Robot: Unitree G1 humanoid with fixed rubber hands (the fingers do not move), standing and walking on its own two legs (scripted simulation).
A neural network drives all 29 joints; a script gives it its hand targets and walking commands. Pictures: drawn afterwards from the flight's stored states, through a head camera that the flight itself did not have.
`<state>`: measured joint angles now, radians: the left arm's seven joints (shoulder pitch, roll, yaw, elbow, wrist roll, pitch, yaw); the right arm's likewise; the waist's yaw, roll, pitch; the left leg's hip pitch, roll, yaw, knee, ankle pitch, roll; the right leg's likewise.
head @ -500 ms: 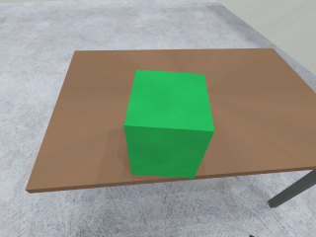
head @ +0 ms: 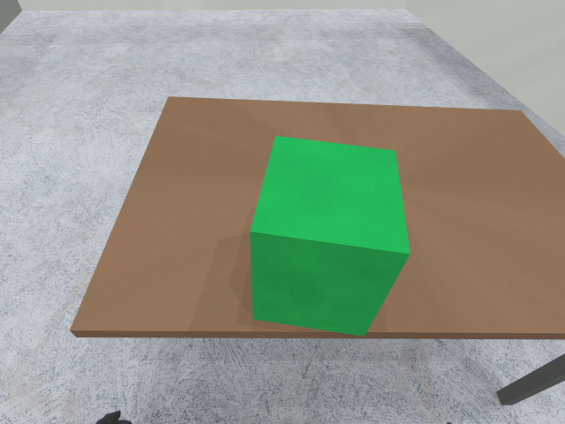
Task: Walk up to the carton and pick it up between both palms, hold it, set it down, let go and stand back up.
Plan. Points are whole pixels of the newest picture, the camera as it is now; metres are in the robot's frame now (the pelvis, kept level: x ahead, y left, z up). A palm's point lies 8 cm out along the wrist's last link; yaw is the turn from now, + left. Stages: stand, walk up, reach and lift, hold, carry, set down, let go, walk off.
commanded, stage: walk up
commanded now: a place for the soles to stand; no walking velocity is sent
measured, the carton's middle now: (320, 238) +0.42 -0.05 +0.01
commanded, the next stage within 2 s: reach and lift in 0.94 s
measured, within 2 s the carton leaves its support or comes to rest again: neither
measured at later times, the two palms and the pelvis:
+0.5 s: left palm out of the picture +0.08 +0.28 -0.11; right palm out of the picture +0.11 -0.26 -0.08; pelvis +0.00 +0.00 -0.01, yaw +2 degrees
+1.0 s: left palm out of the picture +0.06 +0.28 -0.11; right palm out of the picture +0.13 -0.27 -0.09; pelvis +0.00 +0.00 +0.00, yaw +2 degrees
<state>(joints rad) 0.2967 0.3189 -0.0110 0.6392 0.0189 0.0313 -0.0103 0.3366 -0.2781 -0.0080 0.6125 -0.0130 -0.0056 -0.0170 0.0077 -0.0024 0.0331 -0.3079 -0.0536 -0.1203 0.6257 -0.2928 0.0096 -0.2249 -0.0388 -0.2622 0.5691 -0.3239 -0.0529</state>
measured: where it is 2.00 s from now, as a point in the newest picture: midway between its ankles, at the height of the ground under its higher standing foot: outside the picture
